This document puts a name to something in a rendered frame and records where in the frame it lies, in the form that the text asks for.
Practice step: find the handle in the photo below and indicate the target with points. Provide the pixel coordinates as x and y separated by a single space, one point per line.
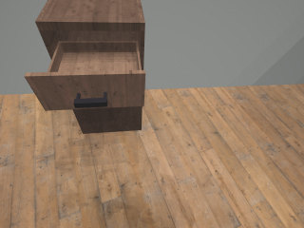
90 102

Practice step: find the cabinet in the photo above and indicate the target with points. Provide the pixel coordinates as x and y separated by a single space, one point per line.
96 21

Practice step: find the drawer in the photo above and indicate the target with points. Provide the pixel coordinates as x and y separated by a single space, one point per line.
91 68

